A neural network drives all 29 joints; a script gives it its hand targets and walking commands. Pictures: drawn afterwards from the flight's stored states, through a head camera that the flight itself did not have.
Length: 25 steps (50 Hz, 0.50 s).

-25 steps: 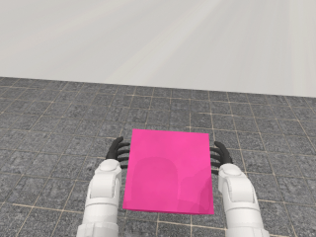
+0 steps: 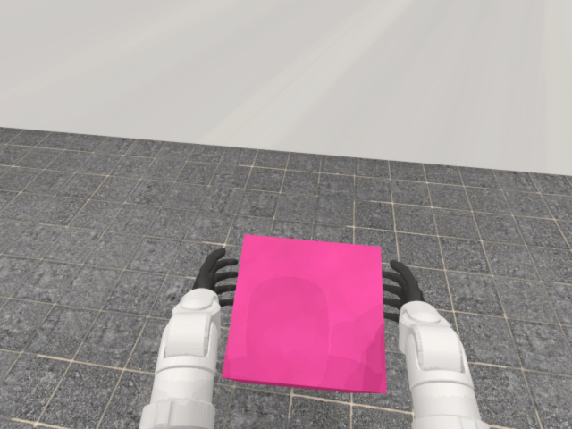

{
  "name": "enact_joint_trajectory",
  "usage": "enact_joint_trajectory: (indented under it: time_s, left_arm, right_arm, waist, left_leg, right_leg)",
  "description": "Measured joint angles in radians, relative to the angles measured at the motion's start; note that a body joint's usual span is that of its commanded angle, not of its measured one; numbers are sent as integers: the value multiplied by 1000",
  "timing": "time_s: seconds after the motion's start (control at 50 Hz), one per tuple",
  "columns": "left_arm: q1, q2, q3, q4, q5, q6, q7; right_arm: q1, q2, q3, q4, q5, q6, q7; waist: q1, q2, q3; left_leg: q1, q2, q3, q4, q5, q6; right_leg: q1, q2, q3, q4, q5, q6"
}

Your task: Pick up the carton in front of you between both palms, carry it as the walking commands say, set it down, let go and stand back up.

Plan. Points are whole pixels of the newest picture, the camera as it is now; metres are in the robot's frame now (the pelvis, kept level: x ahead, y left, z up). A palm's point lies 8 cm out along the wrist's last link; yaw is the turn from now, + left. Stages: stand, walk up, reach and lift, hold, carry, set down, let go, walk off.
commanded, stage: hold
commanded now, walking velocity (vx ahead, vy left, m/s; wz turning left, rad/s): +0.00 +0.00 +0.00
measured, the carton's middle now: (302, 322) +0.30 +0.00 -0.08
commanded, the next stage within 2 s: set down in 0.32 s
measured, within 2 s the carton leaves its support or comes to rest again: neither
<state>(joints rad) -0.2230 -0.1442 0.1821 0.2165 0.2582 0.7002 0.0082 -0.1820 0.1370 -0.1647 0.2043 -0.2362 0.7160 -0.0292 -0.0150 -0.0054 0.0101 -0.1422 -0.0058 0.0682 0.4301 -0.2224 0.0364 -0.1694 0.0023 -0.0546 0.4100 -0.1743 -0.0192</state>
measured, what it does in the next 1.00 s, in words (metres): lowers itself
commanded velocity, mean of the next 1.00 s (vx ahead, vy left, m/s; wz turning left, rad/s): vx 0.00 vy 0.00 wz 0.00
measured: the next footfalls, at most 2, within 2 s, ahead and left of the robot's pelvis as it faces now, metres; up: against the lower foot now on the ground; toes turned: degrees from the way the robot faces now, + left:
none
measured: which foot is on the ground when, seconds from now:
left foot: down 0.00-1.00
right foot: down 0.00-1.00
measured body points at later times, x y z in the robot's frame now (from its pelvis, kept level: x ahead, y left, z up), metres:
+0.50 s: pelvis +0.00 -0.01 +0.00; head -0.04 -0.01 +0.45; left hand +0.30 +0.15 +0.03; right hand +0.30 -0.15 +0.02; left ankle +0.01 +0.10 -0.74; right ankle +0.03 -0.11 -0.74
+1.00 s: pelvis -0.02 -0.01 -0.07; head +0.20 +0.01 +0.32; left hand +0.37 +0.15 -0.18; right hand +0.34 -0.14 -0.19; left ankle +0.01 +0.10 -0.74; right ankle +0.04 -0.12 -0.74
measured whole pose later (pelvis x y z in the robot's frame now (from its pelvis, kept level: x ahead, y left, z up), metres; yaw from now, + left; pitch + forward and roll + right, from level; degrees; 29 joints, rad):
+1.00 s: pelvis -0.02 -0.01 -0.07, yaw +3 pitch +30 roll +0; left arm -0.60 -0.11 0.37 0.60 0.26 0.12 0.05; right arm -0.49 0.21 -0.40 0.50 -0.22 0.13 -0.14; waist -0.02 0.00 -0.02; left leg -1.13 -0.08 -0.08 0.93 -0.33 0.01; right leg -1.14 0.08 0.07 0.91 -0.29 0.00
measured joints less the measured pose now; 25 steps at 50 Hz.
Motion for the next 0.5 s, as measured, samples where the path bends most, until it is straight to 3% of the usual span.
enact_joint_trajectory:
  time_s: [0.12,0.22,0.32,0.5]
  left_arm:
    - [-26,-5,43,36,19,-7,6]
    - [-67,-15,72,80,36,-5,-21]
    - [-69,-16,78,85,51,-11,-35]
    - [-119,-30,120,138,70,-26,-31]
  right_arm:
    - [-44,7,-6,42,-17,10,11]
    - [-88,17,-56,99,-67,-1,19]
    - [-99,20,-73,107,-67,-2,28]
    - [-132,28,-115,152,-82,-20,28]
  waist:
    - [19,8,14]
    - [18,9,15]
    - [10,11,7]
    - [9,5,38]
  left_leg:
    - [44,-13,-21,-7,1,1]
    - [49,-22,-53,2,1,-1]
    - [54,-23,-58,-14,10,-4]
    - [52,-23,-73,4,2,-7]
  right_leg:
    - [41,3,17,7,-9,1]
    - [58,8,19,8,-14,0]
    - [61,17,37,-7,-6,-3]
    - [62,28,47,8,-14,-9]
